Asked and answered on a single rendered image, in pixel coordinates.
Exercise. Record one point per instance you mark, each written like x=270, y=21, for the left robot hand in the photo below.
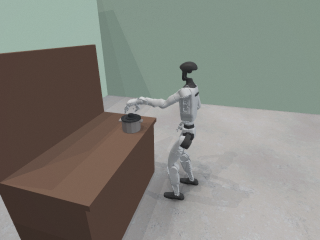
x=131, y=102

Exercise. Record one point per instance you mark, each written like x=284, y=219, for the lid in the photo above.
x=133, y=119

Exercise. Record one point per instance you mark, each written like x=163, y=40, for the right robot thigh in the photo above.
x=184, y=156

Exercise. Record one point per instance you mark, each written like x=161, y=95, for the right robot hand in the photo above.
x=181, y=125

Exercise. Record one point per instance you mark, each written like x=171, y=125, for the left robot upper arm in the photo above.
x=181, y=94

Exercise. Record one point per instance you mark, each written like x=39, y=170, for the robot left forearm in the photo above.
x=149, y=101

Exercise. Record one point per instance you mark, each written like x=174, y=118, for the pot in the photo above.
x=131, y=127

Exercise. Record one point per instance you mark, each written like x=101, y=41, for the right robot upper arm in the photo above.
x=199, y=102

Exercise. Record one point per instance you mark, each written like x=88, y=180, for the table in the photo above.
x=68, y=171

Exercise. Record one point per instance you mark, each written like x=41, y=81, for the robot left shin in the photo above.
x=174, y=178

